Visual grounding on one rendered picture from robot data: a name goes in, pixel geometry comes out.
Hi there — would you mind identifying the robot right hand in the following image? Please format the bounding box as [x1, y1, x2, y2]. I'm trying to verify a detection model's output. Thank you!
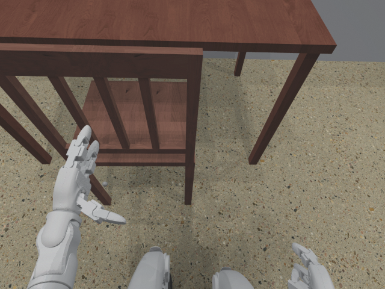
[288, 243, 335, 289]

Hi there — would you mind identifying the chair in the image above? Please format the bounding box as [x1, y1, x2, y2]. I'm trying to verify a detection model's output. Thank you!
[0, 43, 203, 205]

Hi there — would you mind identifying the table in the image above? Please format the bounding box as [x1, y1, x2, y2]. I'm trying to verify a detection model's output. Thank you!
[0, 0, 337, 165]

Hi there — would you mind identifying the robot left hand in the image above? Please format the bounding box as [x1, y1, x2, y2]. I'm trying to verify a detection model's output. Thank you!
[52, 125, 126, 225]

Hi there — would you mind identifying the robot thigh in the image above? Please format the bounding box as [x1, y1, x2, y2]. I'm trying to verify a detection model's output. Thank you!
[212, 270, 254, 289]
[128, 251, 170, 289]

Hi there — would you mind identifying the robot right thigh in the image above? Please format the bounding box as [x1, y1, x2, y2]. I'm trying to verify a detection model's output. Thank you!
[212, 270, 254, 289]

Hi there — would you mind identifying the left robot forearm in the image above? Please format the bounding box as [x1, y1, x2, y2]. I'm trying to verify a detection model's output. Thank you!
[27, 210, 82, 289]

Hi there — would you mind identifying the robot left thigh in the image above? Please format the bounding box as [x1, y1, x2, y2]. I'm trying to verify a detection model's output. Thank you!
[128, 251, 170, 289]

